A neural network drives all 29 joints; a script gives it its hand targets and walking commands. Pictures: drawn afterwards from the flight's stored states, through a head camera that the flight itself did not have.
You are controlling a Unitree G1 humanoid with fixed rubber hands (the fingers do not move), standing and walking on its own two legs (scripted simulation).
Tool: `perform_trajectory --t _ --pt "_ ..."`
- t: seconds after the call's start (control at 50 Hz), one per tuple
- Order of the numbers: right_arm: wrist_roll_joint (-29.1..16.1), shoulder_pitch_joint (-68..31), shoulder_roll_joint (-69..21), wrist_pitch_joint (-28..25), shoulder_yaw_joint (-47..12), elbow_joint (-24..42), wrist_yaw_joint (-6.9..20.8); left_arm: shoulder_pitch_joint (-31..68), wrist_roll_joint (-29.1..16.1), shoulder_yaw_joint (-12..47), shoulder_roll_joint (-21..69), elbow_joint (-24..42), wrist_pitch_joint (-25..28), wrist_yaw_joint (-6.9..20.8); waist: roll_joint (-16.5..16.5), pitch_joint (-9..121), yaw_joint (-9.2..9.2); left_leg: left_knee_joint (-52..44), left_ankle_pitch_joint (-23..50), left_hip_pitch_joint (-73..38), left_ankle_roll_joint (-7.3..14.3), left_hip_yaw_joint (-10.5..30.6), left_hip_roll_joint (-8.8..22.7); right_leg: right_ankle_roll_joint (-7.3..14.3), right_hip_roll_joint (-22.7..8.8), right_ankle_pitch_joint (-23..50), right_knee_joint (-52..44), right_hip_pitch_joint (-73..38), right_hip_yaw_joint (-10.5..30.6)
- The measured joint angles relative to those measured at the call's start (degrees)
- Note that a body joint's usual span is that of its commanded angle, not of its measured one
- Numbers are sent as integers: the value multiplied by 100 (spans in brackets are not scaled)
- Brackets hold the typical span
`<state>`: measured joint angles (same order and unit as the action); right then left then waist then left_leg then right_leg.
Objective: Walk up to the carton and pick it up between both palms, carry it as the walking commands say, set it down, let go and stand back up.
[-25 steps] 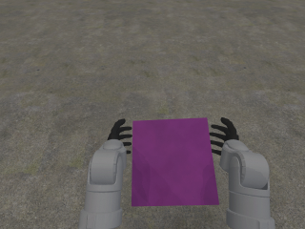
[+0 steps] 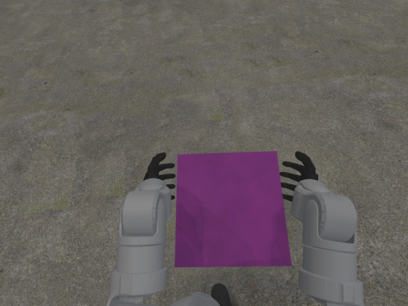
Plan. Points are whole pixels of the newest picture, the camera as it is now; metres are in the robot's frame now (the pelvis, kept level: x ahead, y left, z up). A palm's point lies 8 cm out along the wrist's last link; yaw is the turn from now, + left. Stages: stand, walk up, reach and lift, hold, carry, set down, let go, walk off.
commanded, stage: carry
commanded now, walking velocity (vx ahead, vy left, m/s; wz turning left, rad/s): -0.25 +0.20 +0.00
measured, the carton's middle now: (227, 210) +0.31 -0.01 -0.03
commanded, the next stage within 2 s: none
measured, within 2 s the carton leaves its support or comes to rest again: neither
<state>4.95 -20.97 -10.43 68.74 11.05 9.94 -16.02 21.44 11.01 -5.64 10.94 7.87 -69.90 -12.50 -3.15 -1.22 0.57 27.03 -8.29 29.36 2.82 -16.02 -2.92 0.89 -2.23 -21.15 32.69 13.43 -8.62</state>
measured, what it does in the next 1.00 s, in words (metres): walks backwards: left foot, then right foot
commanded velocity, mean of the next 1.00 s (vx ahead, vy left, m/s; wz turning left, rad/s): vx -0.25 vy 0.20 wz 0.00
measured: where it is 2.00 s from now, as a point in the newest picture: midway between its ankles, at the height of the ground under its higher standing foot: outside the picture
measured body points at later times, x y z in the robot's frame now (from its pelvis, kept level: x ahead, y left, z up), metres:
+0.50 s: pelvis -0.17 +0.13 +0.00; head -0.12 +0.17 +0.45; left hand +0.13 +0.29 +0.05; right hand +0.16 +0.01 +0.07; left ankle -0.10 +0.27 -0.72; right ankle -0.18 +0.01 -0.65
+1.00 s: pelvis -0.36 +0.23 +0.01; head -0.36 +0.19 +0.46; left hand -0.05 +0.36 +0.09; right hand -0.05 +0.08 +0.09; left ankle -0.41 +0.44 -0.67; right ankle -0.25 +0.09 -0.72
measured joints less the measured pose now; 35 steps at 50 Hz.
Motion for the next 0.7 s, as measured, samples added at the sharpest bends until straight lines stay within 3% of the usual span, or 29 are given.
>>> perform_trajectory --t 0.04,0.08,0.12,0.18,0.26,0.32,0.36,0.4,0.42,0.48,0.54,0.58,0.62,0.64,0.66,0.7 --pt "-34 152 48 55 -134 -33 87 -156 -6 -3 -81 16 -53 147 314 24 -54 1783 -999 444 -372 579 -118 -46 -293 104 -37 84 218" --pt "-55 102 34 107 -211 -15 39 -266 -100 -21 -118 193 -106 109 426 64 37 3001 -1134 641 -485 1142 -124 -163 -513 278 -225 118 349" --pt "-64 -34 -10 82 -274 112 -115 -199 -121 -68 -99 386 -91 30 432 81 150 3591 -1163 626 -611 1572 -8 -266 -682 461 -300 229 427" --pt "-73 -253 -94 31 -248 258 -321 68 52 -277 -6 458 -22 189 416 86 252 3474 -1454 319 -845 1964 214 -398 -897 651 -299 439 496" --pt "-32 -399 -155 59 -106 145 -290 227 299 -450 59 322 -39 449 415 89 240 2159 -1719 -370 -1027 1839 518 -588 -1082 878 -206 764 585" --pt "44 -382 -148 100 -61 65 -138 184 345 -393 40 279 -93 457 429 48 181 636 -1033 -1044 -962 1529 614 -767 -1134 989 34 1076 646" --pt "44 -323 -136 34 -165 -34 -46 108 287 -318 -102 307 -96 427 759 -102 56 403 -450 -1073 -724 1351 489 -643 -1189 633 521 1403 885" --pt "94 -251 -106 23 -307 -186 96 -112 125 -230 -267 386 -144 389 805 -221 -76 764 -606 -790 -582 1387 635 -486 -723 -745 1709 1775 973" --pt "122 -211 -89 46 -323 -198 149 -180 0 -152 -310 422 -186 274 776 -277 -139 812 -611 -700 -547 1448 710 -436 -465 -1056 2368 1913 942" --pt "241 -151 -65 78 -190 -41 345 -240 -345 77 -238 581 -244 -305 733 -332 -358 689 -344 -501 -491 1531 748 -430 -60 -982 3366 2020 600" --pt "375 -254 -107 -6 26 78 591 -144 -451 113 -71 769 -221 -714 665 -246 -468 570 -61 -301 -364 1427 636 -460 35 -840 2834 1644 219" --pt "434 -314 -132 -77 70 67 671 -33 -421 54 -44 786 -215 -725 554 -128 -439 532 95 -157 -277 1319 546 -365 110 -823 2056 1225 91" --pt "484 -303 -127 -100 51 1 693 59 -319 -60 -17 661 -210 -561 411 36 -372 526 235 -6 -205 1199 442 -237 156 -507 989 691 41" --pt "496 -268 -109 -102 47 -47 684 76 -255 -106 3 534 -183 -444 239 85 -321 566 282 61 -176 1186 445 -46 200 -239 562 523 8" --pt "475 -160 -64 -92 37 -86 656 61 -201 -95 1 353 -151 -305 9 88 -214 693 60 111 -160 1263 454 133 244 -67 445 470 -65" --pt "336 165 52 16 -70 -79 542 -8 -127 -65 -32 8 -150 -8 97 144 -85 1775 -1202 406 -222 1419 124 278 -30 105 435 531 0"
